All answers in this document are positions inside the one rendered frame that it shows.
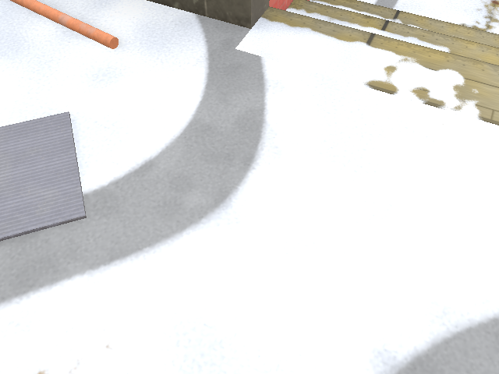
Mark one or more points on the stairs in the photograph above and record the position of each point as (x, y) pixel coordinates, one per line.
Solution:
(404, 26)

